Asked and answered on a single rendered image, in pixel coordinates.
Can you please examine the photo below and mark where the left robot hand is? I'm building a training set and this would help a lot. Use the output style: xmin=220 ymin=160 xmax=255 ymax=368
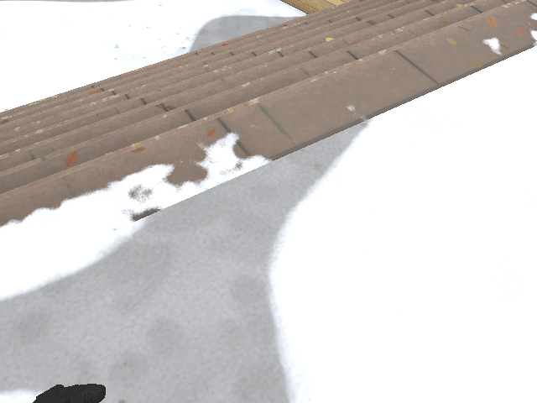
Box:
xmin=33 ymin=384 xmax=106 ymax=403

